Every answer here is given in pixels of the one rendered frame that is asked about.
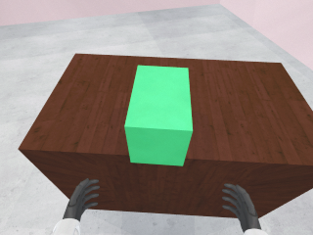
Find carton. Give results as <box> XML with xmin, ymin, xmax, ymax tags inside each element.
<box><xmin>124</xmin><ymin>65</ymin><xmax>193</xmax><ymax>166</ymax></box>

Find left robot forearm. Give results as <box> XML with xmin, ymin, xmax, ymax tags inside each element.
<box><xmin>51</xmin><ymin>218</ymin><xmax>81</xmax><ymax>235</ymax></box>

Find pedestal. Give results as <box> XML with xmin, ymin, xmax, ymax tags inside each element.
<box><xmin>18</xmin><ymin>53</ymin><xmax>313</xmax><ymax>218</ymax></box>

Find right robot hand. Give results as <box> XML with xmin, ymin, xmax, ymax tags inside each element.
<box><xmin>222</xmin><ymin>183</ymin><xmax>262</xmax><ymax>233</ymax></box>

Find left robot hand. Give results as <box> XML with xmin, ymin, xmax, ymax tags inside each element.
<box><xmin>63</xmin><ymin>178</ymin><xmax>100</xmax><ymax>222</ymax></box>

